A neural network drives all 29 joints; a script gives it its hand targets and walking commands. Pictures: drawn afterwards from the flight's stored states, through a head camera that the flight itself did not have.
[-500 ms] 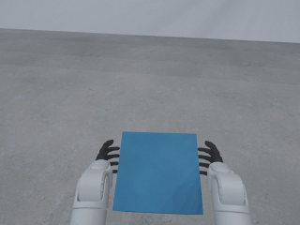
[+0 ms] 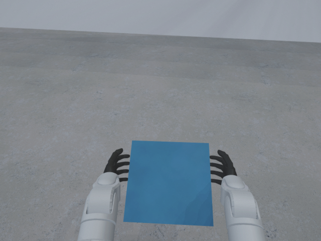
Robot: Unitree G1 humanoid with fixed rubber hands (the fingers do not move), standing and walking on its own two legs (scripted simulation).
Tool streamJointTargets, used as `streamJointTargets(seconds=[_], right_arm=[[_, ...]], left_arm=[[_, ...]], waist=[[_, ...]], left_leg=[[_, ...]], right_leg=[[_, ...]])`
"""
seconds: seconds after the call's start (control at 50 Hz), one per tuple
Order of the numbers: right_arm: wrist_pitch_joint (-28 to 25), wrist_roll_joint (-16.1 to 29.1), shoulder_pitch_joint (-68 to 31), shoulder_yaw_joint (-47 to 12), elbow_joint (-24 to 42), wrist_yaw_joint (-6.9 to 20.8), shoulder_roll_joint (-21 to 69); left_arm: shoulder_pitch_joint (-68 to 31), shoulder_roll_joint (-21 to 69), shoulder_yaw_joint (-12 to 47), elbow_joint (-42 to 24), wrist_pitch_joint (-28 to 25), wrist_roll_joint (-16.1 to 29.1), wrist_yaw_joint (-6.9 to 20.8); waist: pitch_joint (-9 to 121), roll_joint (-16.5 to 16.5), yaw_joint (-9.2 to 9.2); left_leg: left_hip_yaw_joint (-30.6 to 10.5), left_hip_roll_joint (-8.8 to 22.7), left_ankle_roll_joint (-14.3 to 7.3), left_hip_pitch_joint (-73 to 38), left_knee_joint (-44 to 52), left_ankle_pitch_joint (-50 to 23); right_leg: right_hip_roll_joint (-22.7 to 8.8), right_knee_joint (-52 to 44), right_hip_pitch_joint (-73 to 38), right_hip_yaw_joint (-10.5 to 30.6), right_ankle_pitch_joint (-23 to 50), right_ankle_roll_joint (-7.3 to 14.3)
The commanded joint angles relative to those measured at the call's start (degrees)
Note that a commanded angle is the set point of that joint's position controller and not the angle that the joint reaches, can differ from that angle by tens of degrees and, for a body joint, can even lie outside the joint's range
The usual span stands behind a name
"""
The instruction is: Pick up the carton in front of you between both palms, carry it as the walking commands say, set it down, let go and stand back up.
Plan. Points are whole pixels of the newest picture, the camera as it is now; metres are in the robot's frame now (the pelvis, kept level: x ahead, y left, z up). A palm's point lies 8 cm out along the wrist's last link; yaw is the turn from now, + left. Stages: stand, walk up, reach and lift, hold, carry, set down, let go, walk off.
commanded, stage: carry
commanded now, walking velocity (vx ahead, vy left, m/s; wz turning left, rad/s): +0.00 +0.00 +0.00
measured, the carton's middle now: (168, 184) +0.34 +0.00 -0.08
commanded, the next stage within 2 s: hold in 0.62 s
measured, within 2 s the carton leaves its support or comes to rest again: neither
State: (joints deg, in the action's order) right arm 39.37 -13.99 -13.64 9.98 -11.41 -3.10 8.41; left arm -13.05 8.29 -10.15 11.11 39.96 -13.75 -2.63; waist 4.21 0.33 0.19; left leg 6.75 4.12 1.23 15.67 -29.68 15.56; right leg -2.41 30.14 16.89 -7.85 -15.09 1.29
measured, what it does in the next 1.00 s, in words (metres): stands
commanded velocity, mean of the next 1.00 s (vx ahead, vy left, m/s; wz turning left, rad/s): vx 0.00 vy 0.00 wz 0.00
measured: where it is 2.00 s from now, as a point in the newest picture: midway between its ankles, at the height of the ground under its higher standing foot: outside the picture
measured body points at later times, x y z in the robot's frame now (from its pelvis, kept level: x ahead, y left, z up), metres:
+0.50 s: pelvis -0.01 +0.00 +0.00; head -0.03 +0.00 +0.45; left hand +0.29 +0.15 +0.03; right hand +0.29 -0.15 +0.03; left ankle +0.00 +0.13 -0.74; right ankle +0.01 -0.10 -0.74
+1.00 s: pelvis -0.03 +0.02 +0.01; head -0.08 +0.02 +0.45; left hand +0.27 +0.15 +0.04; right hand +0.26 -0.15 +0.04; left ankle +0.00 +0.14 -0.74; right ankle +0.01 -0.10 -0.74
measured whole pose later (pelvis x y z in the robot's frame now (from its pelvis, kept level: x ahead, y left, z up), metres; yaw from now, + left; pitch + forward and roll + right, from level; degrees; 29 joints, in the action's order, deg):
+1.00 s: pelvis -0.03 +0.02 +0.01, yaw -3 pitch -7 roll +0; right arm 41.5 -16.2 -15.1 12.2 -14.4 -0.9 8.7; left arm -15.3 8.8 -12.7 16.0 40.8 -16.5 -0.3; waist -1.4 0.4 -0.2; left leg -1.0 0.3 0.4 5.3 -23.9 11.5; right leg -0.2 23.2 6.7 -0.6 -9.3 0.1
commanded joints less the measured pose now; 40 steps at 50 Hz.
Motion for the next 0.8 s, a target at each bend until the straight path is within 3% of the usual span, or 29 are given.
streamJointTargets(seconds=[0.0,0.6,0.62,0.64,0.68,0.7,0.74,0.78], right_arm=[[0.5,14.5,-23.0,-32.2,3.8,15.0,52.7],[0.2,14.7,-25.1,-31.6,3.4,15.3,53.7],[0.8,14.8,-20.2,-31.4,3.7,15.8,56.3],[0.4,15.5,-20.7,-31.7,6.2,15.7,55.2],[0.1,14.4,-20.4,-31.3,5.0,15.4,53.5],[0.1,13.8,-21.2,-30.1,3.9,15.5,53.4],[0.0,11.3,-22.2,-27.6,0.2,15.3,52.2],[-0.5,11.6,-25.9,-27.8,0.1,15.5,53.7]], left_arm=[[-25.5,51.9,32.5,-5.3,-0.2,15.1,14.9],[-27.4,52.5,32.1,-5.2,-0.5,15.2,15.0],[-23.3,54.7,32.3,-6.4,-0.2,15.4,15.7],[-24.3,53.4,31.9,-8.4,-0.6,15.6,15.4],[-22.7,53.3,31.2,-7.1,-0.8,14.9,15.1],[-23.5,52.1,30.3,-6.3,-0.9,13.9,15.2],[-26.8,50.9,29.1,-3.8,-1.2,13.6,15.8],[-30.0,51.5,29.5,-3.1,-1.9,14.0,16.3]], waist=[[17.0,-0.5,-0.17],[15.4,-0.4,-0.10],[12.6,-0.6,-0.29],[17.3,0.2,0.35],[15.7,0.9,-0.27],[12.3,-0.1,-0.05],[6.7,-1.4,-1.42],[7.2,-1.9,-1.06]], left_leg=[[-4.4,5.1,-1.4,-5.1,2.9,-13.0],[-4.6,4.7,-1.7,-3.3,3.8,-9.5],[-9.8,-10.4,-2.7,-10.5,6.7,-20.7],[-10.7,-9.4,-2.6,-11.6,6.5,-24.3],[-11.5,-9.6,-2.3,-10.6,8.4,-21.2],[-11.5,-9.4,-2.3,-9.4,9.2,-19.6],[-11.3,-9.4,-1.8,-5.2,9.8,-13.5],[-11.1,-9.5,-2.1,-5.5,10.0,-8.9]], right_leg=[[-6.4,-3.4,-6.3,5.7,14.2,0.3],[-6.6,-4.7,-4.6,6.0,11.1,0.2],[7.0,-7.0,-15.7,11.7,25.0,0.0],[6.6,-6.4,-18.1,12.9,29.6,-0.3],[6.0,-7.2,-22.1,13.8,29.7,-0.3],[6.7,-8.1,-20.5,13.1,25.9,-0.7],[6.9,-9.4,-21.1,12.5,19.1,-0.7],[6.7,-9.5,-21.2,12.3,14.1,-0.7]])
